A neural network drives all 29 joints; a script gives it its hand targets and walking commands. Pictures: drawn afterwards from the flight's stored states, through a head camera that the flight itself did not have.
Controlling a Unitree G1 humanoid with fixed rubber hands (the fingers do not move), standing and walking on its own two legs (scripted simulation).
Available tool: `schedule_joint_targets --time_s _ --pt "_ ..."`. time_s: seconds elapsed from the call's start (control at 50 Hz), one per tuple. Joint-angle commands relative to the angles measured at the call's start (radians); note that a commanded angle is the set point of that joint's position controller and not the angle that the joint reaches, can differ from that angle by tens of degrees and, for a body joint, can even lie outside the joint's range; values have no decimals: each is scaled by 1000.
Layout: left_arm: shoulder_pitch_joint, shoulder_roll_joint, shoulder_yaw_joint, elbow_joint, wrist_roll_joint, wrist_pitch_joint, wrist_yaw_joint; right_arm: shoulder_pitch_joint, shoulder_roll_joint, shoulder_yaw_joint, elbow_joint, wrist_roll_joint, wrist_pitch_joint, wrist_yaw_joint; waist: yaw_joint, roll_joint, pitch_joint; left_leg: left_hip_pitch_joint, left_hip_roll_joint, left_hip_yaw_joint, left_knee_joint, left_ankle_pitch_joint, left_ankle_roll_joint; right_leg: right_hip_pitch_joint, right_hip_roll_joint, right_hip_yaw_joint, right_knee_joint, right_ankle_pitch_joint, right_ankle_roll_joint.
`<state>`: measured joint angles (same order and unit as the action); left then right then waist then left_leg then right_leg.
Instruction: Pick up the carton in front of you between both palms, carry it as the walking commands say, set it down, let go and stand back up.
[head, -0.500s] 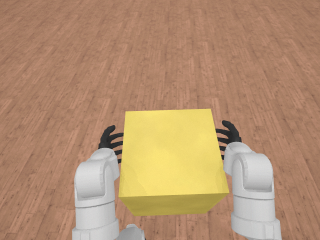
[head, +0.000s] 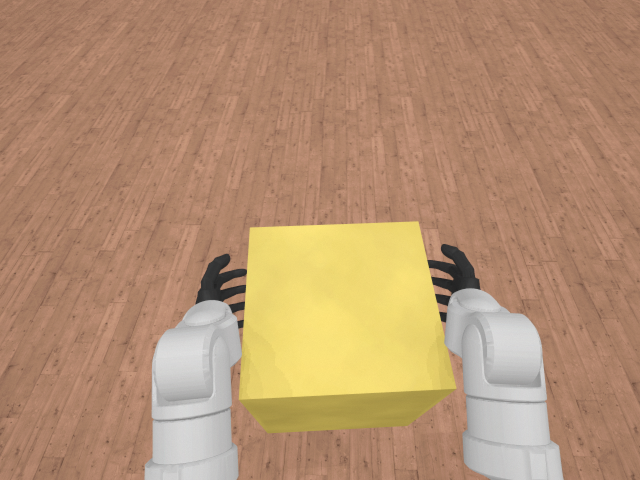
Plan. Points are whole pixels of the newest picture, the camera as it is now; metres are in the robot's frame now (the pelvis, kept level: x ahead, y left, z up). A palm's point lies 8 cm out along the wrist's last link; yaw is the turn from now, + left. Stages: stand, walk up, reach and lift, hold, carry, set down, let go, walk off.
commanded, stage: carry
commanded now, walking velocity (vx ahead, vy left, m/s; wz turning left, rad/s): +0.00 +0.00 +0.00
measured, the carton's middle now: (336, 336) +0.30 +0.00 -0.03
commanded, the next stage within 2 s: hold in 1.74 s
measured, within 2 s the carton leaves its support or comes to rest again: neither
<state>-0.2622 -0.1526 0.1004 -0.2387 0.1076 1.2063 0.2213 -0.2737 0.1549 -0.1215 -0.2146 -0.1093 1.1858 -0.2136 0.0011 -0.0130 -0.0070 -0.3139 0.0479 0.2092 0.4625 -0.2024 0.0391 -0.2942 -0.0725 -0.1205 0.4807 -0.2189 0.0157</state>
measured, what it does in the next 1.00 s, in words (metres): stands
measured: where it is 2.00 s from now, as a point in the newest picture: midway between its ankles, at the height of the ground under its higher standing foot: outside the picture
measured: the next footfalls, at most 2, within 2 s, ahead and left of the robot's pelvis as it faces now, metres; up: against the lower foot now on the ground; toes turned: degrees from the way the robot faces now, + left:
none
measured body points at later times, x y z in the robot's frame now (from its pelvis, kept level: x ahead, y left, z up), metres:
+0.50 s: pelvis +0.05 -0.02 -0.01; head +0.04 -0.02 +0.44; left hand +0.34 +0.13 +0.05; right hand +0.35 -0.16 +0.06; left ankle +0.03 +0.09 -0.74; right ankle +0.00 -0.12 -0.74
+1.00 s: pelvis +0.01 -0.01 +0.00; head -0.02 -0.01 +0.45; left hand +0.32 +0.13 +0.02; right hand +0.32 -0.16 +0.03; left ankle +0.03 +0.09 -0.74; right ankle +0.00 -0.12 -0.74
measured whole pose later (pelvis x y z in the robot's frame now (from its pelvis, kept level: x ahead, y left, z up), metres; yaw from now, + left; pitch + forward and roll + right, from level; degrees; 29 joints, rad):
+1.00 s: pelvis +0.01 -0.01 +0.00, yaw +0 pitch +1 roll +0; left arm -0.27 -0.15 0.20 0.29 0.28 0.75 0.05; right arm -0.27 0.15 -0.21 0.29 -0.29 0.73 -0.03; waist 0.00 0.00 -0.12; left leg -0.29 0.08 0.19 0.53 -0.26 0.01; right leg -0.26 -0.05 -0.14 0.53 -0.30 -0.01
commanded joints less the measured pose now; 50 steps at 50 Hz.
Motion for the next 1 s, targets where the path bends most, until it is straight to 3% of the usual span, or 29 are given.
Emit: schedule_joint_targets --time_s 0.0,0.04,0.12,0.18,0.28,0.38,0.66,0.98 --pt "-518 -1033 -676 -86 -446 -9 -377 -509 1009 694 -109 449 15 383 -4 -34 -495 201 119 -94 39 387 -40 207 -128 77 18 532 -12" --pt "-488 -1012 -655 -24 -427 7 -379 -494 986 689 -57 438 37 385 -1 -44 -491 190 115 -95 80 492 -43 207 -113 70 56 646 -11" --pt "-499 -1010 -632 68 -405 23 -388 -492 988 667 58 421 59 397 1 -43 -463 156 103 -85 103 482 -59 200 -107 63 71 726 -12" --pt "-549 -1033 -628 105 -409 21 -396 -521 1018 652 114 420 58 407 1 -27 -431 149 102 -83 101 463 -66 182 -105 62 66 714 -13" --pt "-661 -1072 -650 68 -443 9 -396 -604 1059 656 99 442 44 409 0 9 -431 186 117 -91 104 510 -60 159 -94 59 68 619 -12" --pt "-661 -1096 -671 82 -441 -24 -403 -585 1077 664 122 424 7 411 0 8 -464 194 123 -94 125 485 -47 169 -93 63 84 585 -22" --pt "-550 -1061 -631 218 -340 -253 -441 -506 1051 637 227 328 -228 444 0 9 -416 169 132 -112 68 295 -32 130 -90 75 33 335 -36" --pt "-579 -952 -406 444 -100 -570 -439 -530 938 414 461 85 -549 447 -1 11 -367 139 131 -127 -5 130 -28 79 -89 85 -36 125 -41"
